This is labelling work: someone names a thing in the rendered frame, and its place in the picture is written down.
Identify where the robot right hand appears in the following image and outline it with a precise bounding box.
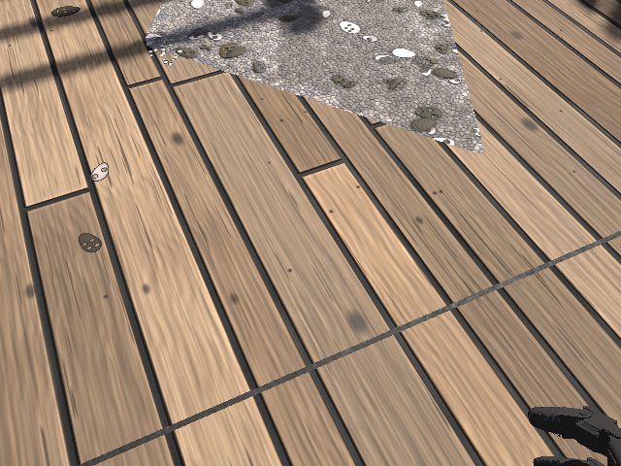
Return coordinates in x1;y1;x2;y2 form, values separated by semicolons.
528;406;621;466

